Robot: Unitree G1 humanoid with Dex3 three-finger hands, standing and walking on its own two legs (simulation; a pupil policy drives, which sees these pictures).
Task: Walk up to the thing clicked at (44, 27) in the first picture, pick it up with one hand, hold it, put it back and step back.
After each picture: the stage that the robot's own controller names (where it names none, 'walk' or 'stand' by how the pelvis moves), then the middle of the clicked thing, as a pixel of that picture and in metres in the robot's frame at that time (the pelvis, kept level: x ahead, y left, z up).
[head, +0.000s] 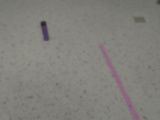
stand; (45, 31) +1.59 +0.49 -0.65
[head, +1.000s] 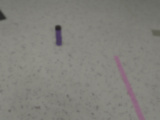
walk; (58, 35) +1.48 +0.25 -0.63
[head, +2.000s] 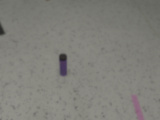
walk; (63, 65) +0.97 +0.16 -0.64
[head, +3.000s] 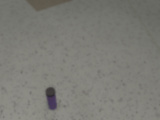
walk; (51, 99) +0.61 +0.22 -0.65
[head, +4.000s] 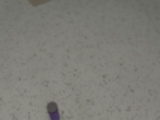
stand; (53, 113) +0.44 +0.18 -0.64
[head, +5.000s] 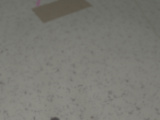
stand; out of the picture +0.40 +0.19 -0.65
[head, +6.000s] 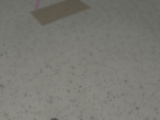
stand; out of the picture +0.41 +0.20 -0.65
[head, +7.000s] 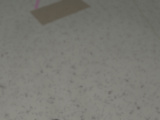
stand; out of the picture +0.40 +0.20 -0.66
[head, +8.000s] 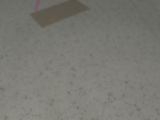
stand; out of the picture +0.40 +0.20 -0.66
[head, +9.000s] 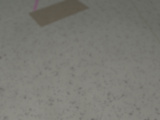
stand; out of the picture +0.39 +0.20 -0.66
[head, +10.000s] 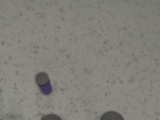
go down; (44, 84) +0.45 +0.19 -0.47
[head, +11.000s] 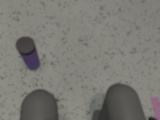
go down; (30, 56) +0.49 +0.21 -0.28
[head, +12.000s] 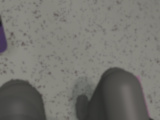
close in; out of the picture +0.49 +0.23 -0.20
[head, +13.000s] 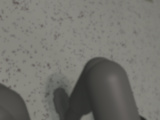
close; out of the picture +0.48 +0.27 -0.17
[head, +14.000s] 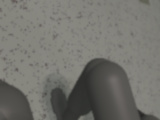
lift; out of the picture +0.45 +0.26 -0.17
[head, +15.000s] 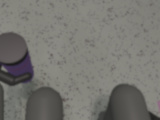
lift; (18, 64) +0.37 +0.22 -0.03
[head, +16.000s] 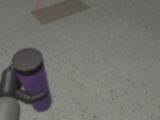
hold; (36, 85) +0.32 +0.16 +0.09
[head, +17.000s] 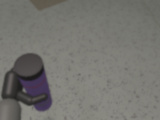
hold; (37, 87) +0.32 +0.16 +0.03
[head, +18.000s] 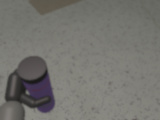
crouch; (40, 89) +0.32 +0.15 +0.04
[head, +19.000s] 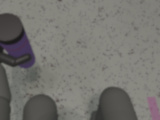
crouch; (18, 47) +0.45 +0.18 -0.06
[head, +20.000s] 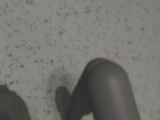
lower; out of the picture +0.45 +0.26 -0.18
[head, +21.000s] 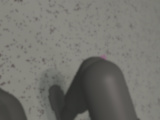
lower; out of the picture +0.47 +0.27 -0.18
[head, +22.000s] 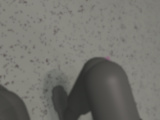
lower; out of the picture +0.46 +0.27 -0.17
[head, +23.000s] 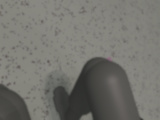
lower; out of the picture +0.45 +0.26 -0.17
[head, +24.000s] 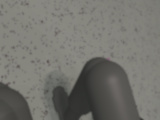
loosen; out of the picture +0.45 +0.26 -0.17
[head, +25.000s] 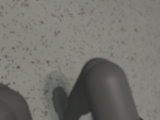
withdraw; out of the picture +0.46 +0.25 -0.17
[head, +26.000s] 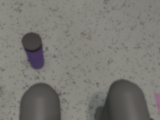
walk; (35, 53) +0.48 +0.20 -0.24
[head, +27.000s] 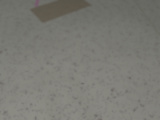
stand; out of the picture +0.39 +0.15 -0.59
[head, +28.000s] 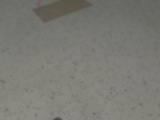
stand; out of the picture +0.41 +0.17 -0.60
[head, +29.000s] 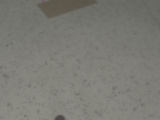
stand; out of the picture +0.41 +0.16 -0.61
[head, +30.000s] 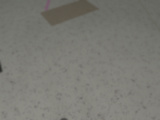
walk; out of the picture +0.43 +0.16 -0.65
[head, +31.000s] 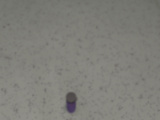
walk; (71, 103) +0.47 +0.08 -0.63
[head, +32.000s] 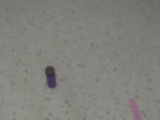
walk; (51, 78) +0.64 +0.22 -0.63
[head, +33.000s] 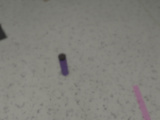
stand; (63, 65) +0.96 +0.27 -0.64
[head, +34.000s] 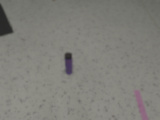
stand; (68, 64) +1.00 +0.16 -0.65
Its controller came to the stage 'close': yes
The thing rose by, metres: 0.69
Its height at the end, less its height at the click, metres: +0.00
